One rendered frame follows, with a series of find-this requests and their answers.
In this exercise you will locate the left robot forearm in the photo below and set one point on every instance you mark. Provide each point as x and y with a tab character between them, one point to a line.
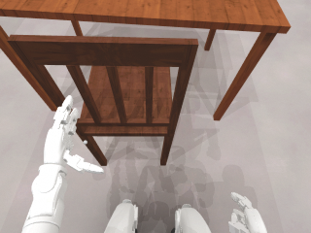
47	208

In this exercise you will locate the left robot hand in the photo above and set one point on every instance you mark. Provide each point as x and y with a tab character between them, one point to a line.
59	139

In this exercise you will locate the table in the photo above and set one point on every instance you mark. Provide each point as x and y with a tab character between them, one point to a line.
264	16

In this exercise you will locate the left robot thigh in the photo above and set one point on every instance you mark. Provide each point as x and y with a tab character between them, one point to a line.
123	220

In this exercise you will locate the right robot thigh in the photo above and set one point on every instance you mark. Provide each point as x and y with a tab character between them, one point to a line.
189	220

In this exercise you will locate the chair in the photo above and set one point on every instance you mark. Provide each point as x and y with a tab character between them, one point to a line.
128	93

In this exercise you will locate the right robot hand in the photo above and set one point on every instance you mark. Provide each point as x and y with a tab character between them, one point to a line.
250	221

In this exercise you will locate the robot thigh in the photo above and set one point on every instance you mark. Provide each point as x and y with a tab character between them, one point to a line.
189	220
123	220

